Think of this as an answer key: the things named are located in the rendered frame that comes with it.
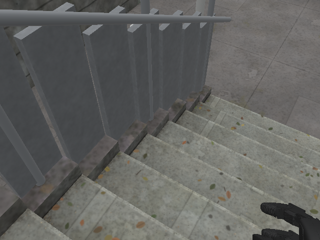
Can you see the robot right hand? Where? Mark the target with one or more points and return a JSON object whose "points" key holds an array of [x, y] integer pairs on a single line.
{"points": [[309, 227]]}

